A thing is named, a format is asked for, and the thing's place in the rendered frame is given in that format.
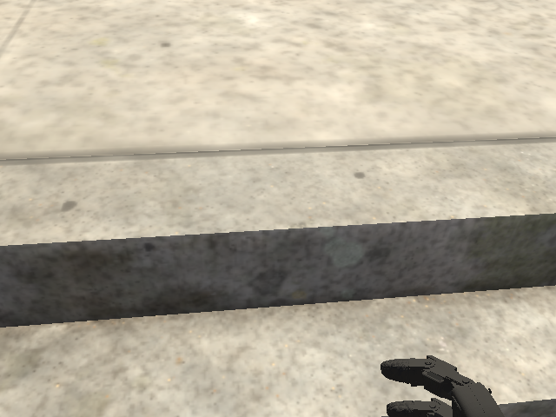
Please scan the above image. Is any robot right hand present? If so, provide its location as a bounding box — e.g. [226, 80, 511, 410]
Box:
[381, 355, 505, 417]

